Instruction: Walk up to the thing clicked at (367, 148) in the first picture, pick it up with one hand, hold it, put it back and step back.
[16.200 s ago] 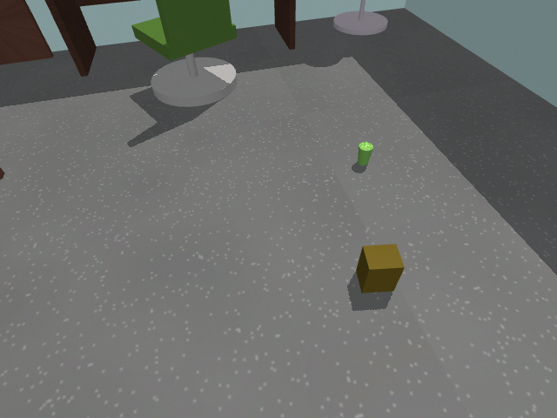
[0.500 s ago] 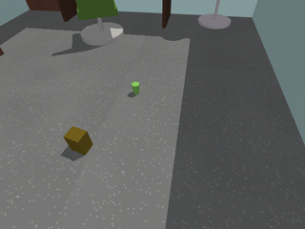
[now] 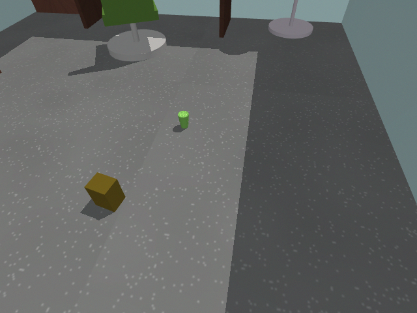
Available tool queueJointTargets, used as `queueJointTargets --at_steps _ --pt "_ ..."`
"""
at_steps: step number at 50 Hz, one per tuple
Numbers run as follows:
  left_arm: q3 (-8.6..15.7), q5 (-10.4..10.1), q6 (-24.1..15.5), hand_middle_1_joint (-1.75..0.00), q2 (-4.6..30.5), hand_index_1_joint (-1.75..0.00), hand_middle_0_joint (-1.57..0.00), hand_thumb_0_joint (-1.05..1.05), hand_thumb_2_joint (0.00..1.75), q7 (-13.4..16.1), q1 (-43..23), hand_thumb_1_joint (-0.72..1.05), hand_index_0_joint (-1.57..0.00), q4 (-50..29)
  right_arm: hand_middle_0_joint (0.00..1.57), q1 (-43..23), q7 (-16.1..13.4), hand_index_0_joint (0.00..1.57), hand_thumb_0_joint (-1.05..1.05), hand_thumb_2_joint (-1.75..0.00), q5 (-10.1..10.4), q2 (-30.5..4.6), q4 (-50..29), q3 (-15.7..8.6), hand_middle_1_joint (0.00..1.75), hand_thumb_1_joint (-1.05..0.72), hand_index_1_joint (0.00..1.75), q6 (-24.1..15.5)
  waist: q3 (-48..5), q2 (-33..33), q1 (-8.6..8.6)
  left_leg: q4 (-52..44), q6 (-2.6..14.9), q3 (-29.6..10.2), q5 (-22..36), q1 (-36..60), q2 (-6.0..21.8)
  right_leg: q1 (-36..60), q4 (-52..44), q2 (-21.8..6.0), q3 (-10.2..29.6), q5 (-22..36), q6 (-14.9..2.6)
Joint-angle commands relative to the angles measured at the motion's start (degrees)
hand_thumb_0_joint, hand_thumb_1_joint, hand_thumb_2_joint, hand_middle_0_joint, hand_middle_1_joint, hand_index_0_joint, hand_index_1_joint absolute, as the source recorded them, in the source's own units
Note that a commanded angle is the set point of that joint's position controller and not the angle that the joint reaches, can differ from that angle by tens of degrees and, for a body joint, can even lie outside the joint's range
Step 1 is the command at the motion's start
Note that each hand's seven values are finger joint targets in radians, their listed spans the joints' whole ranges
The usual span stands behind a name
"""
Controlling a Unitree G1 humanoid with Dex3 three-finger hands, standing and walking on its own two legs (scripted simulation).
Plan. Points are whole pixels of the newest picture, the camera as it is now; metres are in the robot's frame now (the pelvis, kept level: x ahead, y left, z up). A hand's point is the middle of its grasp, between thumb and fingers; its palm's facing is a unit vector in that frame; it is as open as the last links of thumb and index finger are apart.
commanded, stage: stand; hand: left
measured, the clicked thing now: (184, 120) +1.50 +0.23 -0.73
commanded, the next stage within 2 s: walk up in 0.72 s
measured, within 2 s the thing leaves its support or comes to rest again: neither
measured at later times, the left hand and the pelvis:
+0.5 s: hand out of the picture +0.07 +0.26 -0.16, palm faces -0.02 -0.94 -0.35, open 7.3 cm; pelvis +0.00 +0.00 +0.00, yaw +0 degrees
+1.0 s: hand out of the picture +0.06 +0.33 -0.17, palm faces +0.05 -0.93 -0.37, open 7.3 cm; pelvis +0.05 +0.04 -0.02, yaw +2 degrees
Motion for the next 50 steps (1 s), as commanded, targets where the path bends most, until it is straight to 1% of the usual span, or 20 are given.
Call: queueJointTargets --at_steps 1,10,12,23,30,35,36,37,38,39,40,41,42,43,45,46,47,48,49,50 --pt "2.36 -0.38 -1.35 -0.30 12.02 -0.30 -0.20 0.00 0.90 0.81 -1.82 0.90 -0.20 -3.01 0.20 -1.78 -1.08 0.20 0.00 -0.90 0.07 -12.69 -3.10 -2.31 0.30 -0.90 0.30 -1.01 -4.25 0.73 0.24 -1.78 2.58 -3.82 8.60 0.17 5.82 0.71 -3.48 -6.81 5.05 5.12 -1.08" --pt "2.51 -0.19 -1.40 -0.30 12.58 -0.30 -0.20 0.00 0.90 0.93 -1.51 0.90 -0.20 -3.22 0.20 -1.73 -1.19 0.20 0.00 -0.90 0.02 -12.49 -3.46 -2.29 0.30 -0.90 0.30 -1.15 -5.49 0.24 0.26 -0.94 2.77 -3.58 11.59 1.50 6.12 1.36 -2.90 -7.07 4.98 8.34 -0.99" --pt "2.38 -0.23 -1.38 -0.30 12.31 -0.30 -0.20 0.00 0.90 0.93 -1.33 0.90 -0.20 -3.12 0.20 -1.53 -1.13 0.20 0.00 -0.90 0.04 -12.34 -3.46 -2.23 0.30 -0.90 0.30 -1.02 -4.56 -0.21 0.16 -1.40 2.69 -3.63 9.76 1.01 5.91 0.35 -3.33 -6.83 4.78 6.39 -0.95" --pt "2.35 -0.19 -1.28 -0.30 12.24 -0.30 -0.20 0.00 0.90 0.81 -1.02 0.90 -0.20 -3.33 0.20 -1.82 -1.10 0.20 0.00 -0.90 -0.03 -12.51 -3.56 -2.35 0.30 -0.90 0.30 -1.09 -4.17 0.54 0.17 -1.80 2.58 -3.68 7.93 1.18 5.84 -0.45 -3.52 -6.80 5.14 4.54 -1.30" --pt "2.36 -0.23 -1.55 -0.30 12.41 -0.30 -0.20 0.00 0.90 0.98 -1.40 0.90 -0.20 -3.63 0.20 -1.28 -1.18 0.20 0.00 -0.90 0.04 -12.25 -3.71 -2.29 0.30 -0.90 0.30 -1.07 -5.23 -0.14 -0.05 -0.88 2.91 -3.45 11.59 1.06 6.12 1.58 -2.70 -7.25 5.20 9.22 -1.17" --pt "2.39 -0.32 -1.56 -0.30 12.53 -0.30 -0.20 0.00 0.90 1.06 -1.08 0.90 -0.20 -3.52 0.20 -1.46 -1.14 0.20 0.00 -0.90 0.13 -12.39 -3.72 -2.27 0.30 -0.90 0.30 -1.02 -4.95 -0.14 0.11 -1.00 2.80 -3.43 11.39 1.62 6.09 1.32 -3.07 -7.10 5.13 8.50 -0.98" --pt "6.41 0.74 -2.43 -0.30 18.00 -0.30 -0.20 0.00 0.90 -0.86 2.45 0.90 -0.20 -6.56 0.20 2.25 0.42 0.20 0.00 -0.90 -0.98 -17.14 -6.51 -6.49 0.30 -0.90 0.30 -2.06 -11.51 -1.76 0.70 3.63 7.24 -2.97 -21.52 0.23 3.32 4.13 2.01 -4.86 4.16 -20.79 -3.82" --pt "6.65 1.27 -2.49 -0.30 17.86 -0.30 -0.20 0.00 0.90 -1.43 3.08 0.90 -0.20 -6.39 0.20 0.12 1.09 0.20 0.00 -0.90 -1.67 -17.81 -7.02 -7.02 0.30 -0.90 0.30 -2.11 -6.06 -0.06 1.93 4.72 7.74 -4.15 -29.10 -7.67 3.80 0.71 3.06 -7.06 7.44 -29.38 -5.49" --pt "7.27 1.23 -2.62 -0.30 17.97 -0.30 -0.20 0.00 0.90 -1.76 3.69 0.90 -0.20 -6.89 0.20 -3.44 1.50 0.20 0.00 -0.90 -1.76 -16.84 -8.91 -7.08 0.30 -0.90 0.30 -2.07 -0.29 -0.57 3.30 6.77 7.15 -3.80 -28.57 -16.67 3.19 -0.39 1.58 -9.07 11.12 -32.91 -6.88" --pt "7.81 1.31 -2.85 -0.30 18.52 -0.30 -0.20 0.00 0.90 -1.89 5.80 0.90 -0.20 -7.19 0.20 -6.39 1.91 0.20 0.00 -0.90 -1.74 -15.06 -11.09 -6.91 0.30 -0.90 0.30 -2.16 4.00 -3.49 5.28 12.56 5.90 0.23 -23.03 -26.39 1.47 4.00 -3.08 -12.58 15.40 -34.62 -9.28" --pt "8.45 1.49 -3.39 -0.30 20.18 -0.30 -0.20 0.00 0.90 -1.67 8.89 0.90 -0.20 -7.09 0.20 -8.91 2.05 0.20 0.00 -0.90 -1.84 -12.95 -12.33 -6.62 0.30 -0.90 0.30 -2.40 5.78 -10.10 8.03 23.67 4.01 5.51 -16.34 -34.73 -0.19 9.62 -10.61 -19.70 23.64 -32.81 -13.04" --pt "8.77 1.96 -3.95 -0.30 20.99 -0.30 -0.20 0.00 0.90 -1.61 9.87 0.90 -0.20 -7.85 0.20 -9.97 2.03 0.20 0.00 -0.90 -1.90 -13.17 -13.16 -6.65 0.30 -0.90 0.30 -2.83 6.84 -7.85 8.63 26.52 3.49 2.57 -17.11 -37.56 2.57 10.05 -12.78 -24.60 27.85 -26.54 -16.23" --pt "8.67 1.67 -4.10 -0.30 20.16 -0.30 -0.20 0.00 0.90 -1.69 9.33 0.90 -0.20 -8.51 0.20 -7.49 2.34 0.20 0.00 -0.90 -1.79 -14.50 -12.54 -7.13 0.30 -0.90 0.30 -3.13 5.28 -5.23 6.69 27.27 3.25 1.87 -16.75 -35.26 3.62 10.37 -12.76 -22.17 25.72 -25.93 -15.77" --pt "8.67 1.66 -4.18 -0.30 19.78 -0.30 -0.20 0.00 0.90 -1.82 7.07 0.90 -0.20 -9.58 0.20 -4.61 2.98 0.20 0.00 -0.90 -1.68 -14.46 -12.29 -7.35 0.30 -0.90 0.30 -3.22 3.07 -5.62 4.75 25.64 2.99 1.83 -16.64 -31.23 4.62 9.23 -12.22 -19.34 21.65 -26.66 -14.19" --pt "8.50 2.21 -4.05 -0.30 20.58 -0.30 -0.20 0.00 0.90 -2.26 1.10 0.90 -0.20 -12.75 0.20 -0.94 3.86 0.20 0.00 -0.90 -1.65 -14.20 -12.14 -7.91 0.30 -0.90 0.30 -3.53 3.51 -10.73 1.66 19.76 3.03 2.69 -16.61 -19.40 5.65 -0.86 -10.32 -17.03 14.49 -24.53 -12.02" --pt "8.02 1.94 -3.96 -0.30 19.68 -0.30 -0.20 0.00 0.90 -2.61 0.44 0.90 -0.20 -13.57 0.20 0.36 4.11 0.20 0.00 -0.90 -1.72 -13.88 -12.02 -8.19 0.30 -0.90 0.30 -3.66 3.14 -10.75 0.72 17.01 2.72 4.69 -13.79 -14.48 4.33 -3.95 -8.61 -14.45 11.03 -21.35 -10.91" --pt "7.76 1.74 -3.73 -0.30 19.15 -0.30 -0.20 0.00 0.90 -2.85 -1.20 0.90 -0.20 -14.47 0.20 4.08 4.08 0.20 0.00 -0.90 -1.82 -13.80 -11.26 -8.72 0.30 -0.90 0.30 -3.66 2.26 -9.92 -1.44 13.59 2.25 6.76 -9.09 -7.72 3.20 -8.65 -5.28 -12.50 7.45 -19.66 -9.75" --pt "7.48 1.50 -3.35 -0.30 18.30 -0.30 -0.20 0.00 0.90 -3.16 -2.35 0.90 -0.20 -14.82 0.20 9.17 3.80 0.20 0.00 -0.90 -1.86 -14.00 -9.75 -9.62 0.30 -0.90 0.30 -3.65 1.16 -7.20 -4.22 10.71 1.90 8.92 -3.86 2.46 1.58 -16.08 0.38 -10.48 4.06 -20.95 -8.68" --pt "6.59 1.64 -3.20 -0.30 15.58 -0.30 -0.20 0.00 0.90 -3.31 -0.65 0.90 -0.20 -15.37 0.20 16.81 3.03 0.20 0.00 -0.90 -2.04 -16.47 -7.52 -11.04 0.30 -0.90 0.30 -3.85 -3.48 1.88 -7.51 10.62 2.64 7.11 -4.50 17.49 0.93 -24.43 13.90 -7.44 1.19 -17.46 -7.28" --pt "5.22 1.27 -3.03 -0.30 10.50 -0.30 -0.20 0.00 0.90 -3.35 2.09 0.90 -0.20 -15.50 0.20 23.65 2.04 0.20 0.00 -0.90 -2.74 -21.50 -6.46 -12.70 0.30 -0.90 0.30 -4.12 -5.96 19.46 -10.40 0.89 5.67 -7.21 -24.24 23.31 8.70 -33.63 35.71 0.98 -3.47 -22.40 -5.10"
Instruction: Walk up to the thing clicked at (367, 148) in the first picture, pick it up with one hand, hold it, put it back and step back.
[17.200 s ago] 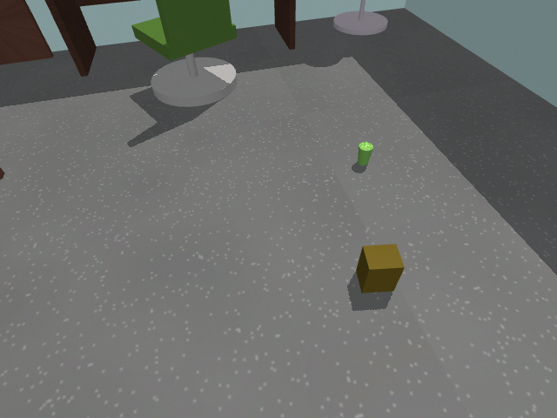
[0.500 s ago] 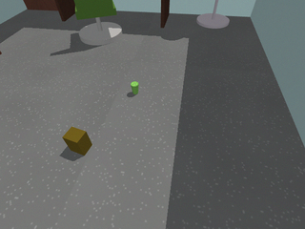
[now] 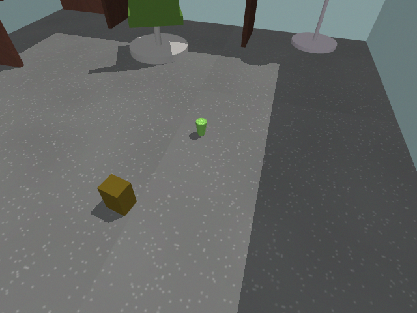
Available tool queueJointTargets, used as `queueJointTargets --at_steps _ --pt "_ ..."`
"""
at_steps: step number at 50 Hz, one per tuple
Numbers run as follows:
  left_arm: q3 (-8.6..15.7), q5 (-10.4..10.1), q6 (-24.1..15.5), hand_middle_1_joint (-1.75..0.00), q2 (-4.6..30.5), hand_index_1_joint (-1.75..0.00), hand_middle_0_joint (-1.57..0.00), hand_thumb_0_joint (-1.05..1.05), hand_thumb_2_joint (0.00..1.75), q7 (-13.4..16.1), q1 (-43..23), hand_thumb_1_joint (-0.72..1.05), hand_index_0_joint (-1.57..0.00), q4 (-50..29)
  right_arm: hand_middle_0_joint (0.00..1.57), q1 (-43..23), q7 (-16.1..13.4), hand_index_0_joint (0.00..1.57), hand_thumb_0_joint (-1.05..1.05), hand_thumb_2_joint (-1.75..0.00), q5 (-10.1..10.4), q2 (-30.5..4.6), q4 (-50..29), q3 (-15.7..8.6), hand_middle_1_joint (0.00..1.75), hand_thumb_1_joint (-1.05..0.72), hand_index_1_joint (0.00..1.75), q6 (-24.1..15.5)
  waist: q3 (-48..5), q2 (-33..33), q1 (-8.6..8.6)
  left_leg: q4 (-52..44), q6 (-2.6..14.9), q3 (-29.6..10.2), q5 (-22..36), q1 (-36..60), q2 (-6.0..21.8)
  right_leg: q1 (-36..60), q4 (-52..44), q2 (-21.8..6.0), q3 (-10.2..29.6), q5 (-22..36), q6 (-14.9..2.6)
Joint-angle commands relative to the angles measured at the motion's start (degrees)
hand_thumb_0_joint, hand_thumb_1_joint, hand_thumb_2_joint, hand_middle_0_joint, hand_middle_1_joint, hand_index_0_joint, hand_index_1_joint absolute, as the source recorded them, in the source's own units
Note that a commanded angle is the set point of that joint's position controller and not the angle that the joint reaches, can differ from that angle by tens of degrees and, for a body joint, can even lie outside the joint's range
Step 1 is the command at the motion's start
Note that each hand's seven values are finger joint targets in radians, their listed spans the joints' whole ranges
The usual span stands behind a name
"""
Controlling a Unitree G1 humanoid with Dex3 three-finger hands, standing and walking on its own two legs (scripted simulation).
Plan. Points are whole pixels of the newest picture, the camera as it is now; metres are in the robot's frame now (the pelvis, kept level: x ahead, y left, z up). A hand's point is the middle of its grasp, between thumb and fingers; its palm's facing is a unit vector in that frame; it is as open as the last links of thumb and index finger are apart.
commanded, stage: walk up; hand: left
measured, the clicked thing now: (201, 127) +1.45 +0.13 -0.71
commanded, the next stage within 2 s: none
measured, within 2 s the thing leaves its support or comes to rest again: neither
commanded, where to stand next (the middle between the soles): +1.04 -0.11 m, yaw -4 degrees
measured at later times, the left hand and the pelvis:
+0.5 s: hand (133, 231) +0.34 +0.23 -0.12, palm faces -0.12 -0.91 -0.41, open 7.3 cm; pelvis +0.21 -0.04 -0.01, yaw -4 degrees
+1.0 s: hand (145, 194) +0.48 +0.23 -0.16, palm faces -0.07 -0.93 -0.36, open 7.3 cm; pelvis +0.45 -0.05 -0.01, yaw -3 degrees
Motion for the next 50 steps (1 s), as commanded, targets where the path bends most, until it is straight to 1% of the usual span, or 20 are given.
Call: queueJointTargets --at_steps 1,2,4,10,14,19,22,23,24,25,27,30,35,40,43,45,46,47,48,50 --pt "0.43 -1.61 -1.54 -0.30 5.56 -0.30 -0.20 0.00 0.90 0.62 -7.07 0.90 -0.20 -8.87 0.20 16.00 -2.75 0.20 0.00 -0.90 -0.71 -21.12 -2.08 -6.20 0.30 -0.90 0.30 -2.16 -4.61 19.00 -11.18 -26.17 7.44 -41.57 -36.20 26.56 18.97 -39.46 37.04 9.15 8.33 -11.14 -2.41" --pt "0.91 -1.70 -1.48 -0.30 10.30 -0.30 -0.20 0.00 0.90 1.04 -7.13 0.90 -0.20 -8.49 0.20 7.93 -2.76 0.20 0.00 -0.90 0.88 -21.01 -4.94 -6.01 0.30 -0.90 0.30 -2.12 -0.22 9.51 -7.91 -28.30 10.67 -41.73 -38.97 17.19 21.17 -37.10 39.06 4.43 14.26 -6.05 -3.13" --pt "1.21 -2.87 -1.55 -0.30 11.96 -0.30 -0.20 0.00 0.90 0.68 -1.04 0.90 -0.20 -5.23 0.20 0.22 -2.68 0.20 0.00 -0.90 1.29 -16.17 -8.13 -3.85 0.30 -0.90 0.30 -2.47 2.55 6.07 -2.63 -23.71 10.86 -26.73 -27.42 13.98 17.30 -35.02 36.58 0.31 13.02 1.14 -1.81" --pt "1.56 -1.90 -1.43 -0.30 11.41 -0.30 -0.20 0.00 0.90 -1.21 -1.95 0.90 -0.20 -5.76 0.20 1.40 -2.52 0.20 0.00 -0.90 1.36 -14.52 -9.64 -3.14 0.30 -0.90 0.30 -3.62 5.44 8.51 -2.73 -27.19 11.83 -11.06 -16.34 7.84 14.60 -29.03 21.09 -3.08 7.38 8.14 1.91" --pt "1.40 -1.68 -1.54 -0.30 10.00 -0.30 -0.20 0.00 0.90 -2.19 -7.23 0.90 -0.20 -8.34 0.20 3.29 -2.32 0.20 0.00 -0.90 1.78 -15.28 -9.91 -3.35 0.30 -0.90 0.30 -3.68 5.14 8.67 -4.04 -26.25 10.70 -6.40 -14.03 10.71 12.28 -28.40 12.10 -3.28 3.99 13.90 0.99" --pt "1.22 -1.93 -2.41 -0.30 8.36 -0.30 -0.20 0.00 0.90 -1.85 -10.74 0.90 -0.20 -9.44 0.20 5.64 -2.61 0.20 0.00 -0.90 1.64 -14.62 -10.39 -2.86 0.30 -0.90 0.30 -2.84 3.12 6.57 -4.55 -18.29 9.58 -2.41 4.86 12.91 11.21 -20.93 5.05 -0.63 -0.03 15.04 -0.65" --pt "2.91 -1.88 -3.22 -0.30 10.96 -0.30 -0.20 0.00 0.90 -0.47 1.03 0.90 -0.20 -6.31 0.20 5.84 -3.00 0.20 0.00 -0.90 1.40 -12.07 -11.58 -1.71 0.30 -0.90 0.30 -2.19 -5.28 -1.37 1.90 5.69 6.47 3.58 18.34 8.12 6.31 0.57 0.61 2.93 -2.20 10.47 -2.78" --pt "4.77 -1.54 -3.69 -0.30 15.32 -0.30 -0.20 0.00 0.90 0.54 8.86 0.90 -0.20 -5.25 0.20 8.70 -3.06 0.20 0.00 -0.90 1.78 -8.15 -12.28 -0.27 0.30 -0.90 0.30 -2.19 -10.81 -13.12 5.07 22.99 3.92 5.49 8.09 -2.59 1.56 11.91 -3.90 -5.55 11.64 -1.01 -4.77" --pt "5.60 -2.30 -3.90 -0.30 20.93 -0.30 -0.20 0.00 0.90 0.99 10.43 0.90 -0.20 -5.90 0.20 9.38 -3.15 0.20 0.00 -0.90 2.76 -8.45 -13.35 -0.03 0.30 -0.90 0.30 -2.12 -11.12 -19.43 4.81 33.39 2.13 3.30 -12.86 -17.31 -5.77 18.00 -13.73 -19.40 39.97 -5.51 -11.59" --pt "5.09 -3.18 -3.72 -0.30 19.82 -0.30 -0.20 0.00 0.90 1.23 7.12 0.90 -0.20 -7.34 0.20 6.12 -3.75 0.20 0.00 -0.90 2.02 -12.51 -11.92 -0.95 0.30 -0.90 0.30 -1.59 -7.84 -10.50 4.49 38.65 2.03 -4.15 -13.18 -17.33 -0.89 11.37 -13.34 -21.13 40.39 -4.57 -14.20" --pt "3.72 -3.61 -3.75 -0.30 15.24 -0.30 -0.20 0.00 0.90 1.82 1.58 0.90 -0.20 -9.00 0.20 6.10 -3.34 0.20 0.00 -0.90 3.19 -11.82 -10.09 -0.80 0.30 -0.90 0.30 -1.65 -3.33 -4.82 1.55 37.40 2.69 -7.16 -5.58 -15.20 1.07 2.47 -11.61 -15.24 24.50 5.21 -12.10" --pt "2.60 -3.29 -4.50 -0.30 11.71 -0.30 -0.20 0.00 0.90 1.87 -0.72 0.90 -0.20 -10.36 0.20 9.62 -2.10 0.20 0.00 -0.90 2.16 -10.47 -8.60 -0.68 0.30 -0.90 0.30 -1.15 -0.38 -7.79 -1.26 29.15 1.45 -4.98 -0.26 -11.58 2.10 -4.94 -13.75 -10.48 13.74 10.53 -10.35" --pt "3.01 -2.47 -5.13 -0.30 13.11 -0.30 -0.20 0.00 0.90 1.69 -0.76 0.90 -0.20 -12.74 0.20 3.17 -0.65 0.20 0.00 -0.90 1.02 -9.23 -11.26 -1.10 0.30 -0.90 0.30 -0.59 3.65 -6.24 -0.56 13.99 -1.41 -2.29 3.41 -12.41 3.58 -9.58 -17.31 -10.80 8.77 4.66 -11.86" --pt "2.75 -2.29 -5.04 -0.30 13.20 -0.30 -0.20 0.00 0.90 1.33 1.29 0.90 -0.20 -12.86 0.20 -2.31 0.18 0.20 0.00 -0.90 0.99 -8.06 -13.09 -1.27 0.30 -0.90 0.30 -1.43 2.60 -4.40 0.65 1.76 0.27 0.71 10.87 -6.17 2.67 -7.42 -13.69 -9.70 5.55 10.70 -9.81" --pt "2.82 -2.32 -4.49 -0.30 14.37 -0.30 -0.20 0.00 0.90 1.61 0.46 0.90 -0.20 -13.15 0.20 -0.80 -0.07 0.20 0.00 -0.90 1.04 -8.76 -13.01 -1.74 0.30 -0.90 0.30 -1.76 1.12 -3.52 -1.08 -0.89 1.82 2.02 7.83 -0.27 1.48 -6.71 -8.56 -11.07 6.17 16.08 -9.60" --pt "1.51 -2.61 -4.16 -0.30 12.41 -0.30 -0.20 0.00 0.90 2.01 1.96 0.90 -0.20 -13.34 0.20 7.48 -0.90 0.20 0.00 -0.90 0.42 -11.10 -10.45 -2.67 0.30 -0.90 0.30 -2.24 -3.19 3.68 -5.27 -3.93 4.09 2.90 4.37 13.52 -1.99 -9.96 8.34 -6.60 1.75 27.80 -7.27" --pt "0.23 -3.29 -3.96 -0.30 9.04 -0.30 -0.20 0.00 0.90 2.32 4.42 0.90 -0.20 -13.73 0.20 14.40 -1.66 0.20 0.00 -0.90 -0.65 -15.07 -9.46 -4.05 0.30 -0.90 0.30 -2.53 -7.82 12.49 -8.21 -8.01 7.91 -9.13 -3.02 24.04 5.95 -18.96 24.72 -2.19 -1.36 22.99 -4.53" --pt "0.14 -4.37 -3.64 -0.30 7.19 -0.30 -0.20 0.00 0.90 2.52 6.77 0.90 -0.20 -13.94 0.20 16.78 -2.29 0.20 0.00 -0.90 -0.49 -19.54 -11.09 -5.22 0.30 -0.90 0.30 -2.79 -10.27 18.58 -8.87 -14.43 14.56 -37.59 -8.03 33.68 20.11 -34.93 38.31 8.38 0.12 -0.26 -1.37" --pt "0.69 -3.60 -3.35 -0.30 12.32 -0.30 -0.20 0.00 0.90 3.23 4.47 0.90 -0.20 -12.93 0.20 15.12 -2.39 0.20 0.00 -0.90 2.07 -19.72 -11.62 -5.68 0.30 -0.90 0.30 -2.60 -11.30 10.53 -8.88 -15.93 17.63 -39.35 -6.18 30.06 22.47 -34.53 42.34 4.02 7.81 -7.10 -2.64" --pt "0.19 -3.96 -3.66 -0.30 11.41 -0.30 -0.20 0.00 0.90 2.92 4.56 0.90 -0.20 -11.76 0.20 9.72 -3.16 0.20 0.00 -0.90 2.84 -15.35 -12.98 -3.40 0.30 -0.90 0.30 -2.43 -4.79 6.40 -5.61 -15.45 13.29 -22.82 6.10 21.06 17.61 -32.61 41.71 1.59 10.96 -0.35 -2.31"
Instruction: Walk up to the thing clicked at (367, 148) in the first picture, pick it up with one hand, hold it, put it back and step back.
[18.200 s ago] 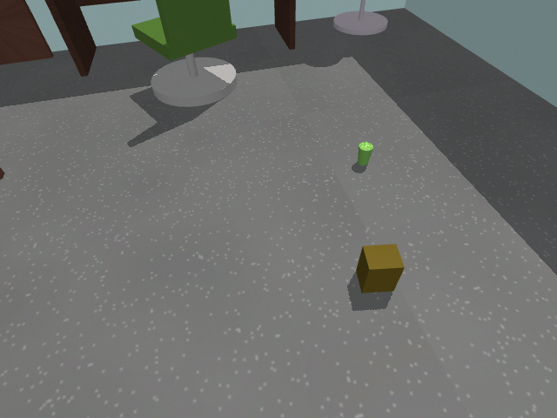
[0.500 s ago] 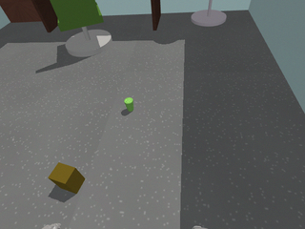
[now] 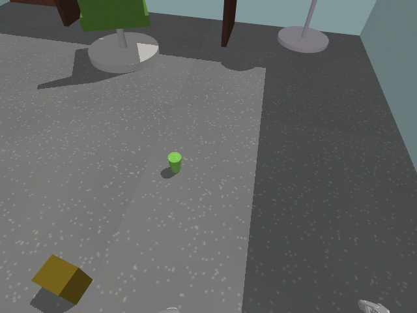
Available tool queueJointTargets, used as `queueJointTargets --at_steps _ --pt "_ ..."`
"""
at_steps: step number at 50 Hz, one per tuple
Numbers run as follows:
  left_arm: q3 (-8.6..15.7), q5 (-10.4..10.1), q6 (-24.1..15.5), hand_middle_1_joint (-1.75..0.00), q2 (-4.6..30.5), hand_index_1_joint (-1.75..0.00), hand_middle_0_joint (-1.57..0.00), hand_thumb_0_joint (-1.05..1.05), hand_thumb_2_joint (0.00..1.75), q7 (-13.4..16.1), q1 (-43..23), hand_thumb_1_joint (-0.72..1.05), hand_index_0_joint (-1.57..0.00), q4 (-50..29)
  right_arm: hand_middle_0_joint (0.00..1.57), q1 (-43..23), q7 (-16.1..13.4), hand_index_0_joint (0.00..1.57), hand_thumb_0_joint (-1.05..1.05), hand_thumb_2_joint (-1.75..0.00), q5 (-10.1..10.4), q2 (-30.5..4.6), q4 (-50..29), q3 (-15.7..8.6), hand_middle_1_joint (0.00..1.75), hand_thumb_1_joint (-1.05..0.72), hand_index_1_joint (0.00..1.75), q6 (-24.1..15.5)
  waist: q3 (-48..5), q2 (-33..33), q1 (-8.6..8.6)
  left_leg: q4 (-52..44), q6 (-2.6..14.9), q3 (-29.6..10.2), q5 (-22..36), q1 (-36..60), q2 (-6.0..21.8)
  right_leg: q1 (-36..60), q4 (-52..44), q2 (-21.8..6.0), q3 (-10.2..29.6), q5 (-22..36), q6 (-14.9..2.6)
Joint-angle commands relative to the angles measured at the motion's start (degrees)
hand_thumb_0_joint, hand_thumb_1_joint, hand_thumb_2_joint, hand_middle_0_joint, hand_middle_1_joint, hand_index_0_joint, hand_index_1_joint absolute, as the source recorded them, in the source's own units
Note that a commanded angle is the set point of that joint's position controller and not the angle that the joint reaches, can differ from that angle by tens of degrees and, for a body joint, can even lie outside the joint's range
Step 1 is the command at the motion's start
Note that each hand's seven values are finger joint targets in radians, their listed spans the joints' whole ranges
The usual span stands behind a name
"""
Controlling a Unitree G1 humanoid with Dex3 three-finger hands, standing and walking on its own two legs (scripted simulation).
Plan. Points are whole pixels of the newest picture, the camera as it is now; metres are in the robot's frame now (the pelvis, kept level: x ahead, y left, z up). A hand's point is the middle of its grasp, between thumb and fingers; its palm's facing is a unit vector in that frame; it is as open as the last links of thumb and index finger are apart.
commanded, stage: walk up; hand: left
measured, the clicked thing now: (175, 163) +0.99 +0.22 -0.70
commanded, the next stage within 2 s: none
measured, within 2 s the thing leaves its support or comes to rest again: neither
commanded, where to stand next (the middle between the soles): +0.60 -0.04 m, yaw -1 degrees
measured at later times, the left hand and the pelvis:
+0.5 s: hand (120, 253) +0.26 +0.22 -0.10, palm faces -0.03 -0.90 -0.43, open 7.3 cm; pelvis +0.20 -0.06 +0.01, yaw -1 degrees
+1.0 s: hand (128, 202) +0.41 +0.25 -0.13, palm faces -0.05 -0.94 -0.35, open 7.3 cm; pelvis +0.37 -0.03 +0.01, yaw +1 degrees
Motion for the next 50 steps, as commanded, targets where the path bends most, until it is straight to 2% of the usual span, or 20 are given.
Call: queueJointTargets --at_steps 1,4,7,12,14,16,17,18,19,20,21,24,33,37,38,39,40,42,45,50 --pt "2.94 -1.17 -2.83 -0.30 11.72 -0.30 -0.20 0.00 0.90 0.76 1.82 0.90 -0.20 -4.61 0.20 8.24 -2.85 0.20 0.00 -0.90 1.92 -15.99 -3.19 -4.07 0.30 -0.90 0.30 -0.74 -6.70 9.21 -3.53 -17.84 11.36 -21.18 6.03 22.90 17.29 -22.89 10.37 -2.91 6.47 4.60 -0.63" --pt "2.85 -0.52 -2.03 -0.30 10.05 -0.30 -0.20 0.00 0.90 -0.42 3.54 0.90 -0.20 -3.47 0.20 5.88 -2.77 0.20 0.00 -0.90 1.53 -14.51 -4.24 -3.12 0.30 -0.90 0.30 -1.21 -5.24 10.47 -1.65 -18.41 10.54 -11.57 11.26 15.70 14.47 -17.15 1.58 -4.39 3.55 6.45 1.32" --pt "2.97 0.34 -1.75 -0.30 9.48 -0.30 -0.20 0.00 0.90 -1.60 -0.71 0.90 -0.20 -5.02 0.20 5.29 -2.45 0.20 0.00 -0.90 1.08 -15.85 -5.15 -3.39 0.30 -0.90 0.30 -1.39 -2.12 10.99 -2.44 -21.30 12.22 -9.64 1.85 12.92 14.20 -18.21 -7.99 -5.89 0.71 8.99 2.49" --pt "4.07 0.55 -2.32 -0.30 9.37 -0.30 -0.20 0.00 0.90 -2.45 -3.92 0.90 -0.20 -4.38 0.20 3.27 -1.68 0.20 0.00 -0.90 1.32 -16.79 -6.03 -3.53 0.30 -0.90 0.30 -1.17 -1.10 11.29 -1.81 -21.27 9.61 -8.27 -13.87 5.11 12.64 -8.75 -19.29 -4.74 -2.19 17.99 1.72" --pt "4.57 0.64 -2.57 -0.30 9.54 -0.30 -0.20 0.00 0.90 -2.39 -1.34 0.90 -0.20 -3.22 0.20 0.76 -1.57 0.20 0.00 -0.90 1.51 -17.07 -6.43 -3.50 0.30 -0.90 0.30 -0.65 -1.62 9.16 0.92 -17.50 8.63 -7.92 -18.11 1.30 12.60 -1.76 -21.96 -3.68 -3.32 19.46 1.33" --pt "5.50 1.04 -3.17 -0.30 11.57 -0.30 -0.20 0.00 0.90 -1.76 2.81 0.90 -0.20 -1.57 0.20 1.90 -1.71 0.20 0.00 -0.90 0.92 -13.73 -6.28 -2.17 0.30 -0.90 0.30 -0.26 -3.94 2.99 3.04 -6.41 6.02 -4.23 -17.06 -2.93 8.56 8.19 -23.47 -1.89 -3.67 14.38 0.77" --pt "6.66 1.21 -3.88 -0.30 14.02 -0.30 -0.20 0.00 0.90 -0.87 8.46 0.90 -0.20 -0.69 0.20 4.47 -1.76 0.20 0.00 -0.90 0.73 -10.78 -5.92 -1.02 0.30 -0.90 0.30 -0.19 -6.68 -7.33 5.87 10.47 4.31 -0.58 -13.03 -6.84 4.47 15.40 -30.49 -5.62 3.52 3.58 -0.63" --pt "7.61 1.16 -4.62 -0.30 19.85 -0.30 -0.20 0.00 0.90 0.01 10.28 0.90 -0.20 -1.88 0.20 6.94 -1.69 0.20 0.00 -0.90 1.15 -7.51 -6.97 0.13 0.30 -0.90 0.30 -0.07 -7.14 -18.02 5.09 27.60 0.62 0.86 -19.26 -17.45 -3.37 17.99 -42.76 -21.28 32.60 -5.43 -5.99" --pt "6.98 0.41 -4.35 -0.30 20.63 -0.30 -0.20 0.00 0.90 0.08 8.02 0.90 -0.20 -2.65 0.20 3.56 -2.53 0.20 0.00 -0.90 0.61 -13.58 -5.91 -1.52 0.30 -0.90 0.30 0.48 -4.83 -10.64 5.13 31.59 0.29 -5.50 -21.01 -18.24 -1.24 12.58 -44.69 -26.12 41.24 -5.53 -12.33" --pt "6.62 -0.20 -4.18 -0.30 18.53 -0.30 -0.20 0.00 0.90 0.27 5.04 0.90 -0.20 -3.97 0.20 3.16 -2.70 0.20 0.00 -0.90 1.38 -15.14 -4.74 -1.81 0.30 -0.90 0.30 0.50 -3.12 -3.93 3.87 32.70 0.05 -9.66 -16.46 -17.84 0.59 10.31 -43.71 -24.39 35.01 -0.35 -12.81" --pt "6.08 -0.47 -4.28 -0.30 16.88 -0.30 -0.20 0.00 0.90 0.57 2.63 0.90 -0.20 -3.95 0.20 4.42 -2.59 0.20 0.00 -0.90 2.03 -14.06 -3.26 -1.78 0.30 -0.90 0.30 0.58 -2.40 -2.91 2.70 32.09 0.17 -10.85 -12.91 -16.56 1.28 8.72 -42.34 -21.01 26.92 5.97 -10.84" --pt "4.98 -0.14 -4.39 -0.30 13.99 -0.30 -0.20 0.00 0.90 0.67 -1.51 0.90 -0.20 -5.19 0.20 8.80 -1.72 0.20 0.00 -0.90 1.64 -12.64 -0.56 -1.77 0.30 -0.90 0.30 1.04 -3.63 -7.61 -0.53 23.06 -0.78 -8.40 -9.00 -9.52 2.74 3.77 -41.31 -15.53 11.79 14.90 -9.61" --pt "4.98 0.44 -4.27 -0.30 14.92 -0.30 -0.20 0.00 0.90 0.25 -0.39 0.90 -0.20 -7.11 0.20 -0.31 0.24 0.20 0.00 -0.90 0.40 -10.97 -3.15 -2.38 0.30 -0.90 0.30 0.79 -2.50 -4.89 1.51 0.81 -1.40 -2.33 -0.70 -1.50 2.35 -0.10 -40.38 -15.14 4.58 8.96 -9.42" --pt "3.78 0.40 -3.61 -0.30 13.37 -0.30 -0.20 0.00 0.90 0.39 -1.58 0.90 -0.20 -7.42 0.20 6.69 -0.42 0.20 0.00 -0.90 0.26 -12.18 -0.94 -3.13 0.30 -0.90 0.30 0.02 -5.32 0.03 -3.54 -5.08 0.32 0.40 -0.16 14.96 -0.71 -6.23 -26.87 -12.30 -0.40 18.32 -6.25" --pt "2.70 0.17 -3.45 -0.30 10.79 -0.30 -0.20 0.00 0.90 0.46 0.61 0.90 -0.20 -7.27 0.20 11.12 -1.05 0.20 0.00 -0.90 0.01 -14.65 0.26 -4.06 0.30 -0.90 0.30 -0.40 -8.41 7.44 -5.39 -8.89 2.56 -4.40 -6.40 23.21 0.93 -10.09 -13.15 -8.30 -4.13 22.97 -4.19" --pt "1.40 -0.31 -3.31 -0.30 6.30 -0.30 -0.20 0.00 0.90 0.40 1.98 0.90 -0.20 -8.36 0.20 15.23 -1.75 0.20 0.00 -0.90 -0.83 -20.15 -0.32 -5.53 0.30 -0.90 0.30 -0.64 -10.48 21.15 -6.55 -14.47 7.31 -27.28 -12.47 29.81 15.10 -22.10 4.07 -2.24 -5.63 8.41 -0.28" --pt "2.52 -0.29 -2.75 -0.30 10.15 -0.30 -0.20 0.00 0.90 1.15 2.45 0.90 -0.20 -7.16 0.20 14.28 -2.13 0.20 0.00 -0.90 0.99 -22.33 -1.93 -5.82 0.30 -0.90 0.30 -0.68 -9.68 15.55 -6.37 -21.03 13.72 -42.60 -15.47 28.36 23.43 -27.22 9.25 1.03 -1.41 -4.46 -0.21" --pt "2.64 -0.38 -2.38 -0.30 12.61 -0.30 -0.20 0.00 0.90 1.44 -0.11 0.90 -0.20 -5.86 0.20 10.13 -2.45 0.20 0.00 -0.90 1.89 -18.94 -2.56 -4.68 0.30 -0.90 0.30 -0.43 -3.28 7.06 -4.14 -19.64 13.30 -31.26 -7.92 19.16 19.94 -26.16 11.53 -2.96 5.03 0.49 -0.67" --pt "2.87 -0.46 -2.12 -0.30 11.12 -0.30 -0.20 0.00 0.90 0.55 4.19 0.90 -0.20 -3.01 0.20 6.28 -2.71 0.20 0.00 -0.90 1.66 -15.39 -3.23 -3.10 0.30 -0.90 0.30 -0.87 -3.12 11.54 -1.28 -18.02 9.73 -15.24 3.82 14.37 13.84 -20.48 3.05 -5.55 3.23 7.09 0.30" --pt "3.22 0.32 -2.16 -0.30 9.60 -0.30 -0.20 0.00 0.90 -0.92 -1.72 0.90 -0.20 -4.58 0.20 5.85 -2.33 0.20 0.00 -0.90 0.70 -16.66 -4.88 -3.37 0.30 -0.90 0.30 -0.61 -0.52 12.61 -2.82 -20.38 12.30 -11.73 -5.65 8.35 13.58 -16.02 -11.14 -5.63 -0.39 9.43 2.00"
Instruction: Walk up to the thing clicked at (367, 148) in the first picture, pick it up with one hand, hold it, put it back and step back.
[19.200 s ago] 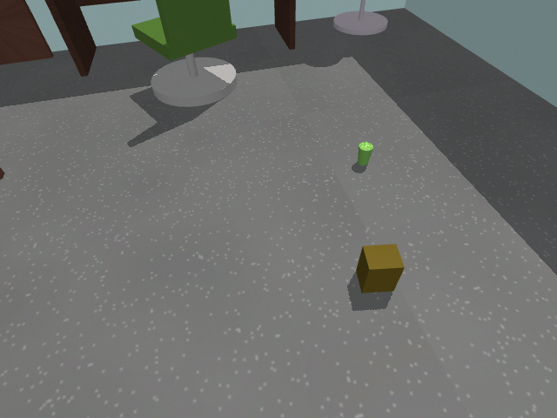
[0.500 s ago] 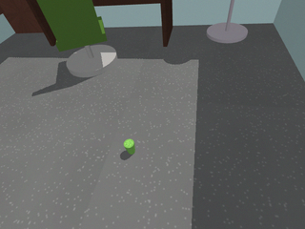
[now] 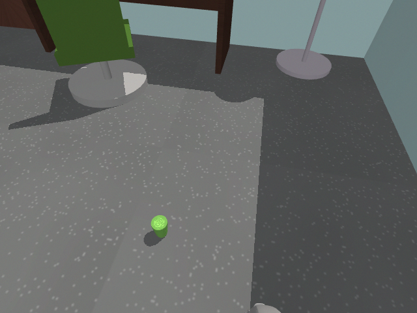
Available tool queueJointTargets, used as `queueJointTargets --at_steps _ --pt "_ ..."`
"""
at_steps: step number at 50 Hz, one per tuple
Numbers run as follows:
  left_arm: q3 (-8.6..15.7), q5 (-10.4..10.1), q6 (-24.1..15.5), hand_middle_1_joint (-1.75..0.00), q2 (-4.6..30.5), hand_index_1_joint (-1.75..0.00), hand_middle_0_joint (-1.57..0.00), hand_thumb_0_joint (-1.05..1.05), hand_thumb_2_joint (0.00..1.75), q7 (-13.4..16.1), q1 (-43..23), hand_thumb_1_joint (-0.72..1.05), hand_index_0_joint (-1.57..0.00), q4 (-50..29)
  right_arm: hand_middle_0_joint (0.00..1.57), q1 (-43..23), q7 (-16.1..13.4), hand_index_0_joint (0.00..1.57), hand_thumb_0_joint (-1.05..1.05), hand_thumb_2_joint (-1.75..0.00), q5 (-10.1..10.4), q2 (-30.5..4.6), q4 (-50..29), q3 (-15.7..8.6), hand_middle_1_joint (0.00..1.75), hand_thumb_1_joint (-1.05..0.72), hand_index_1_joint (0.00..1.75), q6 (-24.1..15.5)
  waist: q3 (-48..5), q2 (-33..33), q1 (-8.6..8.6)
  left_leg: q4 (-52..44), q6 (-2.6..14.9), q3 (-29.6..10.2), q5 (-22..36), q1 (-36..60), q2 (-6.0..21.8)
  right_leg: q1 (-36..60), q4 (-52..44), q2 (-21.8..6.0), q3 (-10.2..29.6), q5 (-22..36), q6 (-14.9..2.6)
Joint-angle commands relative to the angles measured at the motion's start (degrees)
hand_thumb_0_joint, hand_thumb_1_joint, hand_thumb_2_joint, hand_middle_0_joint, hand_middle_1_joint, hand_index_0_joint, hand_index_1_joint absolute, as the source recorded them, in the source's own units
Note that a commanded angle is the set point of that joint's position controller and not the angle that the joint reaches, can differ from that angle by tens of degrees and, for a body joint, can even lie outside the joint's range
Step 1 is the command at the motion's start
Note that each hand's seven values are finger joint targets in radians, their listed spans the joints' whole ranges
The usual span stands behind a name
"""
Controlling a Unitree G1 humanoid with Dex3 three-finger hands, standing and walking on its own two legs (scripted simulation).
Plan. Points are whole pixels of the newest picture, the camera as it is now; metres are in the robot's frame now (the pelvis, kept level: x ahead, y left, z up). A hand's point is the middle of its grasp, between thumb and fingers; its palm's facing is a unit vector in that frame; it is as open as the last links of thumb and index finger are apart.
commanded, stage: walk up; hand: left
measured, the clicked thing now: (160, 227) +0.63 +0.24 -0.71
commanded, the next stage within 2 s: stand in 1.78 s
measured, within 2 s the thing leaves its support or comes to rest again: neither
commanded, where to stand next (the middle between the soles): +0.23 -0.01 m, yaw -2 degrees
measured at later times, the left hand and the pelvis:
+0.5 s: hand (95, 307) +0.18 +0.26 -0.14, palm faces -0.05 -0.89 -0.45, open 7.3 cm; pelvis +0.11 -0.03 -0.02, yaw +0 degrees
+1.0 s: hand (100, 290) +0.21 +0.26 -0.15, palm faces -0.01 -0.93 -0.36, open 7.3 cm; pelvis +0.13 -0.01 +0.01, yaw +0 degrees
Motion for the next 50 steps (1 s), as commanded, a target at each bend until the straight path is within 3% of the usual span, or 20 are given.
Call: queueJointTargets --at_steps 1,4,6,7,8,9,10,12,14,17,22,24,25,26,27,28,30,32,38,50 --pt "3.72 -0.03 -1.74 -0.30 9.72 -0.30 -0.20 0.00 0.90 -0.32 0.14 0.90 -0.20 -3.73 0.20 1.41 -1.07 0.20 0.00 -0.90 -0.11 -17.20 -4.03 -5.28 0.30 -0.90 0.30 -0.75 0.13 13.73 -1.22 -15.04 12.23 -11.60 -5.56 -2.69 13.52 0.84 -10.70 -1.12 -1.28 4.78 0.64" --pt "4.25 -0.04 -2.17 -0.30 9.99 -0.30 -0.20 0.00 0.90 -0.33 0.75 0.90 -0.20 -2.50 0.20 -0.57 -0.60 0.20 0.00 -0.90 -0.03 -17.01 -5.07 -5.20 0.30 -0.90 0.30 0.05 -0.60 13.31 -0.40 -13.04 10.75 -10.26 -12.73 -6.12 12.02 6.99 -15.61 1.35 -3.63 7.95 0.79" --pt "4.73 0.32 -2.95 -0.30 10.13 -0.30 -0.20 0.00 0.90 0.22 5.32 0.90 -0.20 -0.92 0.20 -2.76 -0.40 0.20 0.00 -0.90 0.09 -16.11 -5.73 -4.86 0.30 -0.90 0.30 0.81 -2.84 9.42 2.94 -4.62 8.74 -8.10 -12.85 -9.59 10.67 17.46 -21.22 3.07 -4.91 10.58 0.38" --pt "5.53 0.45 -3.54 -0.30 11.89 -0.30 -0.20 0.00 0.90 0.88 9.23 0.90 -0.20 0.33 0.20 -1.56 -0.46 0.20 0.00 -0.90 -0.14 -12.97 -5.86 -3.78 0.30 -0.90 0.30 1.10 -5.33 3.02 4.80 4.89 7.09 -5.41 -11.37 -12.44 7.85 25.01 -23.37 3.52 -3.13 7.66 0.03" --pt "6.94 0.85 -4.15 -0.30 15.98 -0.30 -0.20 0.00 0.90 1.73 13.20 0.90 -0.20 0.67 0.20 0.69 -0.50 0.20 0.00 -0.90 -0.02 -9.04 -6.17 -2.45 0.30 -0.90 0.30 1.07 -6.66 -10.72 6.84 22.00 4.50 -0.41 -11.75 -19.78 2.21 31.05 -32.52 -4.33 10.69 -6.38 -2.55" --pt "6.70 0.73 -4.36 -0.30 19.88 -0.30 -0.20 0.00 0.90 2.88 9.40 0.90 -0.20 -1.49 0.20 3.05 -1.35 0.20 0.00 -0.90 0.04 -6.81 -5.53 -1.42 0.30 -0.90 0.30 2.00 -4.15 -13.66 4.20 30.44 0.67 -2.07 -16.83 -27.20 -2.99 26.56 -41.65 -19.68 35.96 -5.68 -8.13" --pt "6.24 0.05 -3.64 -0.30 20.17 -0.30 -0.20 0.00 0.90 2.88 5.64 0.90 -0.20 -2.68 0.20 0.87 -2.37 0.20 0.00 -0.90 -0.32 -13.01 -4.46 -3.32 0.30 -0.90 0.30 2.82 -0.85 -5.70 3.54 33.58 0.39 -7.79 -18.62 -23.90 0.90 18.47 -39.72 -22.19 37.31 -2.81 -14.04" --pt "5.06 -0.64 -3.52 -0.30 15.80 -0.30 -0.20 0.00 0.90 3.26 2.09 0.90 -0.20 -3.43 0.20 3.12 -2.51 0.20 0.00 -0.90 0.66 -13.08 -1.53 -3.61 0.30 -0.90 0.30 3.23 -1.56 -2.32 1.42 33.44 0.23 -10.04 -13.39 -22.34 2.48 18.55 -35.86 -15.12 22.61 9.15 -11.81" --pt "4.34 -0.19 -3.25 -0.30 14.35 -0.30 -0.20 0.00 0.90 3.61 0.17 0.90 -0.20 -3.67 0.20 5.29 -2.31 0.20 0.00 -0.90 0.36 -12.24 0.40 -3.54 0.30 -0.90 0.30 3.62 -4.10 -5.85 0.18 29.89 -0.26 -8.17 -9.96 -17.06 2.84 15.69 -33.72 -11.33 12.99 15.51 -10.11" --pt "3.85 0.63 -2.98 -0.30 13.50 -0.30 -0.20 0.00 0.90 3.90 -1.63 0.90 -0.20 -4.27 0.20 3.53 -2.06 0.20 0.00 -0.90 -0.15 -10.64 1.23 -3.28 0.30 -0.90 0.30 4.50 -4.93 -6.50 0.24 21.45 -1.01 -6.58 -8.55 -11.59 3.12 11.54 -30.69 -9.95 7.42 22.75 -9.94" --pt "3.04 -0.12 -1.67 -0.30 13.50 -0.30 -0.20 0.00 0.90 4.10 -4.67 0.90 -0.20 -3.60 0.20 -0.24 -2.55 0.20 0.00 -0.90 0.31 -9.91 2.76 -3.02 0.30 -0.90 0.30 4.34 -7.49 -7.29 0.15 10.75 -0.54 -2.68 -2.07 -3.02 0.57 8.65 -23.63 -9.61 5.41 30.79 -8.99" --pt "2.28 -0.70 -0.81 -0.30 12.05 -0.30 -0.20 0.00 0.90 4.12 -6.63 0.90 -0.20 -3.44 0.20 0.27 -2.96 0.20 0.00 -0.90 0.11 -11.06 4.22 -3.37 0.30 -0.90 0.30 3.69 -7.48 -4.63 -1.09 3.55 0.54 -3.59 3.85 2.38 0.44 4.15 -19.75 -8.36 5.34 21.93 -6.67" --pt "1.65 -0.77 -0.47 -0.30 10.54 -0.30 -0.20 0.00 0.90 4.05 -5.64 0.90 -0.20 -3.24 0.20 -0.82 -3.15 0.20 0.00 -0.90 -0.31 -13.35 3.95 -3.77 0.30 -0.90 0.30 3.39 -7.63 0.44 -0.66 0.63 1.82 -8.97 7.18 3.00 4.37 2.31 -17.73 -6.00 4.05 15.18 -4.21" --pt "1.05 -1.11 -0.03 -0.30 8.29 -0.30 -0.20 0.00 0.90 3.98 -4.80 0.90 -0.20 -3.26 0.20 -2.78 -3.28 0.20 0.00 -0.90 -0.80 -15.73 3.04 -3.98 0.30 -0.90 0.30 2.98 -8.39 6.86 0.75 -4.21 4.41 -20.01 7.20 1.23 11.68 2.21 -12.64 -1.10 1.43 6.23 -1.24" --pt "1.17 -1.74 0.59 -0.30 8.73 -0.30 -0.20 0.00 0.90 4.27 -3.93 0.90 -0.20 -0.73 0.20 -7.52 -3.09 0.20 0.00 -0.90 0.55 -16.63 3.09 -3.49 0.30 -0.90 0.30 2.94 -7.40 10.68 2.13 -5.89 8.93 -22.95 2.31 -5.41 14.99 8.37 -11.76 3.30 -1.79 -3.86 -0.26" --pt "1.38 -1.07 0.57 -0.30 9.49 -0.30 -0.20 0.00 0.90 4.38 -4.06 0.90 -0.20 1.24 0.20 -9.66 -2.90 0.20 0.00 -0.90 0.43 -15.37 3.36 -3.15 0.30 -0.90 0.30 3.20 -6.65 9.61 2.34 -5.64 8.74 -21.19 0.21 -9.88 13.70 13.37 -13.47 2.77 -1.04 -5.13 -0.33" --pt "1.36 -0.60 -0.04 -0.30 9.90 -0.30 -0.20 0.00 0.90 4.03 -4.76 0.90 -0.20 2.92 0.20 -11.57 -2.82 0.20 0.00 -0.90 0.63 -12.40 4.56 -1.63 0.30 -0.90 0.30 3.68 -6.70 7.98 2.70 -2.32 3.77 -13.71 -2.23 -9.75 7.90 14.76 -21.97 -0.10 2.16 1.75 -1.02" --pt "1.63 -0.27 -0.38 -0.30 12.54 -0.30 -0.20 0.00 0.90 3.82 -8.93 0.90 -0.20 3.39 0.20 -10.32 -2.73 0.20 0.00 -0.90 0.71 -12.05 6.16 -1.23 0.30 -0.90 0.30 3.88 -4.61 6.53 0.38 -1.00 1.11 -10.71 -5.44 -7.29 4.30 10.45 -26.22 -3.92 7.02 2.67 -2.63" --pt "0.45 -0.82 -0.53 -0.30 9.78 -0.30 -0.20 0.00 0.90 3.66 -11.55 0.90 -0.20 7.23 0.20 -12.94 -2.71 0.20 0.00 -0.90 0.92 -11.60 9.56 -0.26 0.30 -0.90 0.30 3.10 -8.81 6.15 0.94 -3.50 2.49 -11.63 8.23 -1.19 6.87 15.49 -25.87 -1.23 2.10 13.60 -0.33" --pt "-0.24 -0.52 0.00 -0.30 8.35 -0.30 -0.20 0.00 0.90 3.20 -15.91 0.90 -0.20 11.86 0.20 -17.34 -2.67 0.20 0.00 -0.90 0.78 -10.84 14.04 -0.16 0.30 -0.90 0.30 3.64 -7.98 4.15 0.60 -10.56 0.77 -10.18 5.76 3.46 6.49 17.63 -33.90 -2.76 2.34 12.58 0.39"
